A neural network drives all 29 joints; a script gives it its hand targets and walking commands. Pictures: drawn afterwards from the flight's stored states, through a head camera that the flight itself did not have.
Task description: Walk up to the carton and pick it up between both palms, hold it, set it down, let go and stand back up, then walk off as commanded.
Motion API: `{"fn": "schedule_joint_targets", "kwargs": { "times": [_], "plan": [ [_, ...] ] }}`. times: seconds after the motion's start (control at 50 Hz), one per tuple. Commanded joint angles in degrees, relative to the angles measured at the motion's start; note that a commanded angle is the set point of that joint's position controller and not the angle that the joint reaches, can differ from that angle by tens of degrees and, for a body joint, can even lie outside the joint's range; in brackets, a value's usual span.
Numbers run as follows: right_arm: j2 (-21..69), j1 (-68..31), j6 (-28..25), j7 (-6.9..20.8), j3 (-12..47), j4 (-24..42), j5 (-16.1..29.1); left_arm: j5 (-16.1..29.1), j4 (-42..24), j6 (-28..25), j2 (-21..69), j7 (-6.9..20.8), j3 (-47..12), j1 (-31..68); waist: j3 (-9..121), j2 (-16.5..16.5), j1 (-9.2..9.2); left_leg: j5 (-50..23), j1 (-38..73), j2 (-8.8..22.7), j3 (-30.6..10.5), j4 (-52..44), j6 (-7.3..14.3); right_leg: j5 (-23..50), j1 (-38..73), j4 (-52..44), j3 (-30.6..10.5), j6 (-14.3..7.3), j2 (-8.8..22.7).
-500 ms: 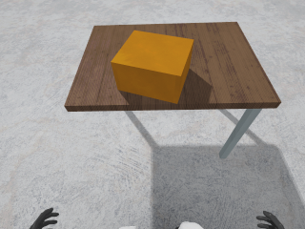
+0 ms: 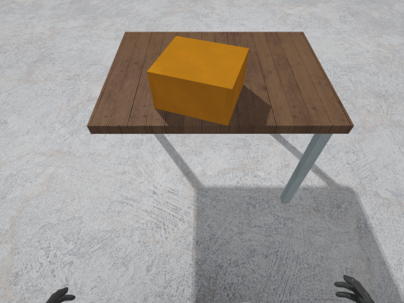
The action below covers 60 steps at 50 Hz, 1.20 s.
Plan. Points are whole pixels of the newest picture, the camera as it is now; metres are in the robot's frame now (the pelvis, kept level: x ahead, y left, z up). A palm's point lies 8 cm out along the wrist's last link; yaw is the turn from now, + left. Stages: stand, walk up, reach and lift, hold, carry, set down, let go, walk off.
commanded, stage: walk off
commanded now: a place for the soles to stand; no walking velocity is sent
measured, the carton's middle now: (200, 78) +0.80 -0.01 -0.04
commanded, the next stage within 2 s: stand in 0.62 s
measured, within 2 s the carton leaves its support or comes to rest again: neither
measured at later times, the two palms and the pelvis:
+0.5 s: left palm out of the picture +0.09 +0.31 -0.09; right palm out of the picture +0.08 -0.31 -0.09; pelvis -0.02 +0.00 +0.00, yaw +0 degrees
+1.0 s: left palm out of the picture +0.13 +0.32 -0.08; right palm out of the picture +0.10 -0.29 -0.08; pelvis -0.01 +0.02 +0.00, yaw +0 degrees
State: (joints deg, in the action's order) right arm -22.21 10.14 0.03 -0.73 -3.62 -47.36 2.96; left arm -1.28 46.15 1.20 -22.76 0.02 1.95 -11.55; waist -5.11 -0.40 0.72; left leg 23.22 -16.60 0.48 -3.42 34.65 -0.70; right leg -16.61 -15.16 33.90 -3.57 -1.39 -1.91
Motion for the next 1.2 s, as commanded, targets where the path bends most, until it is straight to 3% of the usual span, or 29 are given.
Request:
{"fn": "schedule_joint_targets", "kwargs": {
  "times": [0.0,0.06,0.12,0.16,0.18,0.2,0.24,0.32,0.34,0.38,0.4,0.42,0.48,0.6,0.62,0.66,0.7,0.78,0.82,0.86,0.9,0.92,0.96,1.04,1.06,1.08,1.1,1.12,1.18],
  "plan": [
    [-11.8,-1.0,-1.6,-0.5,-2.2,1.1,-3.7,-1.3,-1.6,-2.9,-12.8,0.1,3.9,3.5,4.8,-8.0,-1.04,4.7,-2.2,-0.9,2.6,5.4,1.8,9.9,1.9,-15.8,-16.3,-8.4,12.3],
    [-10.8,-0.4,-1.9,-0.2,-1.8,0.4,-3.8,-0.9,-0.7,-2.7,-12.0,0.2,4.4,2.7,6.3,-8.9,-2.14,0.5,-2.4,-0.7,4.0,-1.0,1.5,11.0,5.4,-14.1,-14.7,-7.1,10.3],
    [-11.0,2.6,-2.8,-0.3,-1.4,-1.0,-3.9,0.2,-2.3,-1.4,-9.7,0.8,3.2,6.2,9.5,-3.9,0.74,-6.2,9.6,-0.1,3.3,-7.8,2.2,2.5,-3.7,-10.5,-9.4,-5.3,7.6],
    [-11.2,2.3,-3.0,-0.5,-1.9,-0.1,-5.3,0.6,-1.9,-1.6,-8.5,0.7,2.8,4.8,10.4,-1.4,0.65,-3.6,10.9,4.9,-5.2,-12.3,4.5,1.8,-5.5,-6.0,-8.7,-3.1,4.9],
    [-12.2,0.5,-3.7,-0.7,-1.4,-0.1,-5.8,1.1,-1.6,-1.4,-6.4,0.9,2.4,5.0,9.9,3.8,0.16,-0.4,6.8,11.0,-16.1,-18.3,7.3,1.1,-5.5,-0.6,-7.8,-0.5,2.1],
    [-12.9,-1.6,-4.1,-0.6,-1.6,1.1,-5.5,0.8,-1.0,-1.2,-7.8,0.6,3.1,2.8,6.9,4.9,-1.77,-0.3,2.3,15.2,-19.0,-20.1,9.8,-6.9,-3.7,2.3,-3.9,0.2,0.2],
    [-13.6,-3.2,-4.2,-0.2,-1.4,0.3,-5.6,0.9,-0.4,-1.7,-9.1,0.7,3.4,0.8,4.5,6.7,-2.90,0.0,-1.8,13.4,-13.2,-17.8,9.7,-9.1,-0.3,-2.3,-1.5,-0.7,2.0],
    [-11.7,-3.1,-4.0,0.0,-0.8,1.7,-4.9,0.4,0.1,-2.4,-9.5,1.0,3.4,1.4,6.9,4.6,-2.48,3.8,-2.5,7.7,-6.3,-13.8,5.6,-0.6,3.3,-8.7,-6.0,-2.3,4.0],
    [-11.0,-3.2,-3.8,-0.1,-0.5,1.6,-4.6,0.1,-0.7,-2.6,-9.7,1.0,3.5,1.8,7.2,1.4,-2.79,1.2,-1.3,6.5,-5.1,-11.3,5.0,2.4,2.5,-9.9,-8.7,-2.9,5.6],
    [-10.1,-3.2,-3.6,-0.1,-0.6,1.2,-4.5,0.0,-0.6,-2.7,-9.9,1.0,3.4,3.1,7.2,0.8,-1.57,2.1,1.0,3.8,-2.1,-10.5,4.3,-1.1,-0.7,-12.5,-10.9,-4.1,6.8],
    [-10.1,-2.5,-3.7,0.1,-0.8,1.5,-4.2,-0.2,-1.3,-2.9,-10.5,0.9,3.3,3.8,6.3,-0.5,-1.07,2.9,-0.7,3.8,-2.9,-10.7,4.3,-2.3,-0.4,-13.8,-11.4,-4.4,7.2],
    [-11.0,-2.0,-3.7,-0.2,-1.0,0.4,-4.6,0.0,-0.7,-2.8,-10.1,1.2,3.3,3.5,6.6,2.0,-0.98,1.7,1.4,3.7,-2.4,-11.1,4.4,-3.2,-1.9,-13.5,-11.0,-4.1,6.6],
    [-10.9,-2.4,-4.0,0.0,-0.8,1.4,-4.1,0.1,-0.8,-3.0,-9.4,1.1,2.8,3.8,9.1,-1.3,-1.27,-1.3,4.1,5.0,-4.2,-12.4,4.3,0.7,-1.0,-12.3,-9.9,-3.3,6.1],
    [-11.2,-2.4,-4.4,-0.1,-0.5,1.2,-4.3,0.7,-1.7,-3.0,-9.0,0.7,2.5,3.7,11.4,0.1,-1.68,-10.8,3.5,5.8,-4.1,-9.7,5.3,13.8,3.2,-7.7,-7.7,-3.2,5.3],
    [-10.4,-3.2,-3.7,0.4,-0.3,-0.6,-4.7,1.2,-0.1,-3.6,-9.1,0.8,1.7,5.2,8.0,2.0,-1.17,-12.1,3.5,4.9,-4.6,-10.1,3.5,11.4,2.8,-9.9,-6.4,-1.9,6.7],
    [-10.3,-2.0,-3.5,0.6,-0.3,-1.4,-4.5,1.4,0.1,-4.1,-9.9,0.7,1.8,5.1,11.8,4.8,-0.25,-16.1,6.9,5.6,-4.9,-10.1,3.9,10.9,4.7,-10.4,-7.4,-1.6,7.0],
    [-11.3,-2.6,-3.3,0.4,-0.1,-1.2,-4.6,1.1,0.1,-4.2,-9.8,0.5,1.9,6.7,9.0,3.0,-0.62,-19.2,4.4,5.9,-5.7,-11.2,3.7,12.9,4.8,-9.7,-6.0,-1.2,6.7],
    [-10.4,-3.0,-3.3,0.8,0.1,-0.5,-3.7,1.3,0.9,-4.2,-9.5,0.7,1.7,6.1,11.9,0.7,0.04,-19.4,7.3,5.7,-4.8,-9.4,3.0,13.3,4.9,-10.2,-5.6,-1.2,6.7],
    [-11.2,-4.0,-3.1,0.6,0.3,-1.3,-4.6,1.2,1.5,-4.2,-8.7,0.6,1.4,5.5,9.8,3.2,-1.16,-18.0,6.0,5.4,-4.7,-10.9,3.6,12.0,4.9,-9.8,-5.6,-1.0,6.5],
    [-10.0,-2.6,-3.1,0.6,0.1,-1.6,-4.6,1.0,1.1,-4.3,-9.3,0.4,1.5,6.5,10.5,0.7,-0.33,-18.1,6.3,5.3,-5.3,-10.9,3.5,12.1,5.2,-9.9,-5.3,-0.9,6.7],
    [-9.4,-3.5,-3.3,0.7,0.7,-1.8,-4.2,0.6,1.1,-4.0,-9.7,0.5,1.7,7.7,8.0,3.4,0.15,-17.1,4.2,5.5,-5.7,-12.1,3.2,9.8,4.4,-10.5,-5.0,-1.3,6.2],
    [-9.9,-4.0,-3.4,0.5,0.9,-0.8,-4.6,1.4,1.0,-4.4,-8.6,0.6,1.5,6.4,10.7,5.1,-1.29,-18.7,3.9,6.0,-5.9,-11.5,3.8,12.4,6.4,-9.6,-5.7,-1.3,7.1],
    [-11.6,-3.0,-3.4,0.5,0.2,-1.1,-4.4,1.2,1.0,-4.4,-8.6,0.9,1.6,7.8,11.7,1.1,-0.66,-18.8,6.9,6.1,-5.6,-11.5,3.6,12.2,6.5,-10.8,-5.2,-1.3,6.6],
    [-11.0,-3.9,-3.5,0.4,0.2,-0.9,-4.6,0.8,1.5,-3.9,-9.3,0.5,1.7,7.7,10.5,2.3,-0.73,-16.2,6.6,6.0,-6.0,-13.2,3.3,10.5,5.8,-11.1,-5.2,-1.2,6.8],
    [-11.7,-3.9,-3.4,0.7,0.4,-1.5,-4.7,0.8,1.3,-4.1,-10.0,0.6,1.8,6.5,9.5,5.4,-1.14,-15.4,5.6,6.3,-6.4,-12.9,3.3,9.4,4.9,-10.9,-4.4,-0.8,6.1],
    [-11.9,-4.4,-3.3,0.7,0.0,-2.1,-4.5,0.9,2.2,-4.0,-9.6,0.6,1.7,7.2,9.9,5.3,-1.40,-17.0,5.7,5.8,-5.7,-13.4,3.7,9.8,5.6,-11.5,-5.2,-0.9,6.3],
    [-9.8,-2.9,-3.3,0.8,0.6,-1.5,-4.3,1.1,1.9,-4.1,-9.6,0.7,1.8,6.9,10.9,3.3,0.43,-16.9,6.1,5.6,-4.8,-12.5,3.3,10.8,6.5,-11.6,-5.1,-1.0,6.9],
    [-11.1,-3.2,-3.2,0.7,0.3,-1.7,-4.8,1.3,1.6,-4.2,-9.0,0.8,1.7,8.0,11.8,1.9,-0.54,-18.5,7.1,5.5,-4.6,-12.0,2.8,11.9,6.7,-11.1,-4.5,-0.8,6.9],
    [-10.9,-3.5,-3.3,0.7,0.7,-2.0,-4.1,1.5,1.7,-4.3,-9.9,0.7,1.6,7.6,11.7,3.3,-0.24,-16.6,5.9,6.1,-6.2,-13.2,3.1,11.3,6.1,-10.9,-5.0,-1.2,7.0]
  ]
}}
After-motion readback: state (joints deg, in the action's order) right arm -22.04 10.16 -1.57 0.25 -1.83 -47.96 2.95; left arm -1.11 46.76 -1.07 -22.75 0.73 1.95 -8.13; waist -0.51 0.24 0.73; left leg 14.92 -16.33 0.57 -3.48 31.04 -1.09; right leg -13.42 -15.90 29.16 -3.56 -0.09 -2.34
